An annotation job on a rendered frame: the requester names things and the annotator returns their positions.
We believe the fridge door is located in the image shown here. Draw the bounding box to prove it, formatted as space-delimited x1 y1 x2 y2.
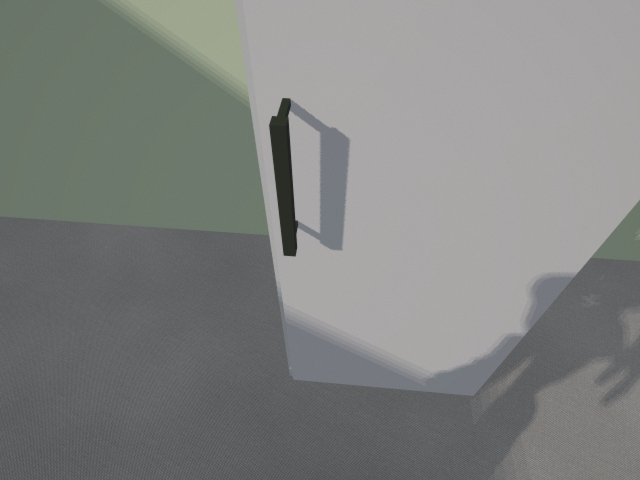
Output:
243 0 640 396

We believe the handle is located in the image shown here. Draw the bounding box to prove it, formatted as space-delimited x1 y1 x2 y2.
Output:
269 98 298 257

